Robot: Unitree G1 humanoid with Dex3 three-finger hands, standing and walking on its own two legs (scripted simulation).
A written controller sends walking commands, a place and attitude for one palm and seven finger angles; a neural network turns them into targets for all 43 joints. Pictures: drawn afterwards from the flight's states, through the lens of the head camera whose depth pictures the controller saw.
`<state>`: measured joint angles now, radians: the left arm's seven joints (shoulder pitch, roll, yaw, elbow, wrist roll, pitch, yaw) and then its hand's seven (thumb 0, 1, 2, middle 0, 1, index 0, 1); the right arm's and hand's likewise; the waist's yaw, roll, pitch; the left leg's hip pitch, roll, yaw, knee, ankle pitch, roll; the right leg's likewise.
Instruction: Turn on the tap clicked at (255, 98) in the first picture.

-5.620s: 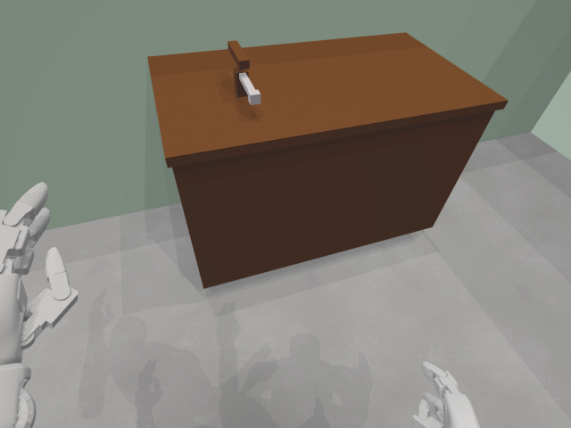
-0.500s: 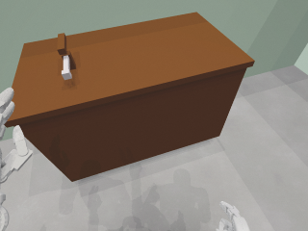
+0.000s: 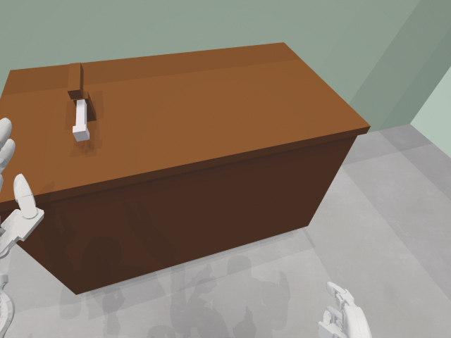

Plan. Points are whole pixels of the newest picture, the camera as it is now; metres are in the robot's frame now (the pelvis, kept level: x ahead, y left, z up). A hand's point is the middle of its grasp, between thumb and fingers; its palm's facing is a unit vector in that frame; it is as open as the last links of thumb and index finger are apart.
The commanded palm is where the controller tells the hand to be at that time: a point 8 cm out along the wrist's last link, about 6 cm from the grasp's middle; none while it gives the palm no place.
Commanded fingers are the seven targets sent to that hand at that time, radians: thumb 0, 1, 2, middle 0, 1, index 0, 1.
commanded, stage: take the last steps up to it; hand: left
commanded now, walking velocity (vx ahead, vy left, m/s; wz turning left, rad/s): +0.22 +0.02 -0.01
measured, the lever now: (81, 132) +0.54 +0.37 +0.03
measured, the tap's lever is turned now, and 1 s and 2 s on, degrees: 0 0 0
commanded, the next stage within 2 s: come to a stop and stand still in 0.56 s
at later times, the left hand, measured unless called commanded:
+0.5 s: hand (94, 182) +0.28 +0.20 +0.18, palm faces +0.40 -0.82 -0.40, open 7.4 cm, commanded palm +0.22 +0.25 +0.18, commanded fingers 0.00 0.90 0.90 -0.20 -0.30 -0.20 -0.30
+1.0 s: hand (119, 169) +0.31 +0.18 +0.17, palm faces +0.39 -0.80 -0.45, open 7.4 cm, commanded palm +0.25 +0.23 +0.18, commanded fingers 0.00 0.90 0.90 -0.20 -0.30 -0.20 -0.30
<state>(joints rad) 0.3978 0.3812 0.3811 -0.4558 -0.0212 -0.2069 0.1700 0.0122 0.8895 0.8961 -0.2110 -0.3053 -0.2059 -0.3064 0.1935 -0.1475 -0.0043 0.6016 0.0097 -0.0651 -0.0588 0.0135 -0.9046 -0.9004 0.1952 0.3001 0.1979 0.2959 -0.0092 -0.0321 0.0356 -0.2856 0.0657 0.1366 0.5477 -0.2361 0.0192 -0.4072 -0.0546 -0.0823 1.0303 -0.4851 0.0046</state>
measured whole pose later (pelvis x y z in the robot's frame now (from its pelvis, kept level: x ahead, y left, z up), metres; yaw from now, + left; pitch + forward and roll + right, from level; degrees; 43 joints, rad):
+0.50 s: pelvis +0.07 -0.03 +0.00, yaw +1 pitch -1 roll +1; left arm 0.50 0.36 0.34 -0.55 -0.02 -0.22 0.17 0.01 0.89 0.90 -0.21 -0.31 -0.21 -0.31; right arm 0.20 -0.26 -0.04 0.61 0.00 -0.05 -0.07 0.01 -0.90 -0.90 0.20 0.30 0.20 0.30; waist -0.01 -0.03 0.07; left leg -0.34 0.06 0.11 0.62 -0.29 -0.01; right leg -0.23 -0.06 -0.16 0.51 -0.27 -0.03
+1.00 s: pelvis +0.09 -0.05 +0.00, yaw +0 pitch -1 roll +1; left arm 0.47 0.35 0.33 -0.50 -0.03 -0.17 0.15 0.01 0.89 0.90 -0.21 -0.31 -0.21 -0.31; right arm 0.18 -0.17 0.03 0.62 0.01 -0.06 -0.04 0.01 -0.90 -0.90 0.20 0.30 0.21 0.30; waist 0.01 0.04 0.08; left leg -0.33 0.04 0.04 0.74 -0.42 -0.03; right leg -0.28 -0.01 -0.12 0.52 -0.23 -0.06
